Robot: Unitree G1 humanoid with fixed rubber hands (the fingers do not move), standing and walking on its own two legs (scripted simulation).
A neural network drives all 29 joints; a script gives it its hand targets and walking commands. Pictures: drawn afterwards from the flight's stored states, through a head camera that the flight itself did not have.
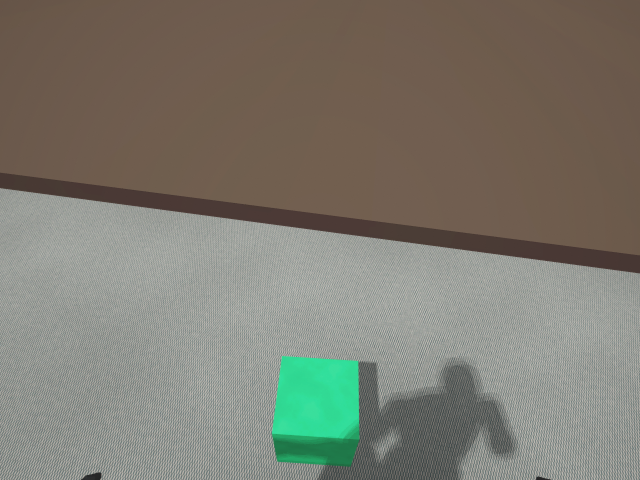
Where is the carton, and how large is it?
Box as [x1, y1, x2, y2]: [272, 356, 358, 466]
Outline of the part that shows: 282,356 272,429 272,436 277,461 350,466 358,441 357,361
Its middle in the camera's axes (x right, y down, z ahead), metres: -0.01 +0.49 +1.09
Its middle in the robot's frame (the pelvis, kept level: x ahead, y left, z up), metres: +0.45 +0.00 -0.66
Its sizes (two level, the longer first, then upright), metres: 0.210 0.200 0.250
